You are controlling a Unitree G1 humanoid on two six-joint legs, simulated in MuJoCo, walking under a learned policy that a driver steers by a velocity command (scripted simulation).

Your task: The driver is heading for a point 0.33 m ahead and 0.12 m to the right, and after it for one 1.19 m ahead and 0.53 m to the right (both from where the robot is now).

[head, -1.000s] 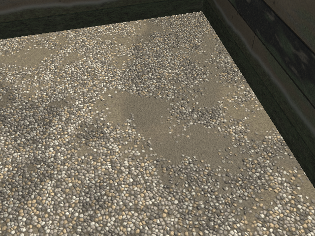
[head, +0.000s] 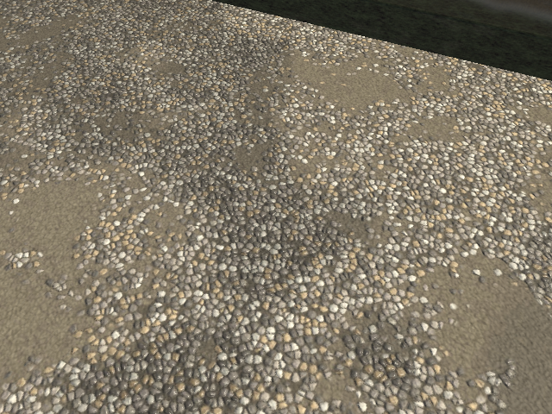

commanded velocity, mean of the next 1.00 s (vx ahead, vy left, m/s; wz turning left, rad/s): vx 0.37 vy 0.00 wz -0.86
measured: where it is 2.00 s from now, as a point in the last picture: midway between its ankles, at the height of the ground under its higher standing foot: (322, 381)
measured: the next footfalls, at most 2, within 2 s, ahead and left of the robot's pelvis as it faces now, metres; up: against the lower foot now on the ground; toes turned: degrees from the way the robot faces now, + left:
left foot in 0.22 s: +0.41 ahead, +0.11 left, +0.00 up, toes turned -11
right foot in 0.62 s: +0.58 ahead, -0.18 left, +0.00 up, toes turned -33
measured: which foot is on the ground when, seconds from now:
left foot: up 0.00-0.20, down 0.22-0.62, up 0.64-1.00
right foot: down 0.00-0.22, up 0.24-0.60, down 0.62-1.00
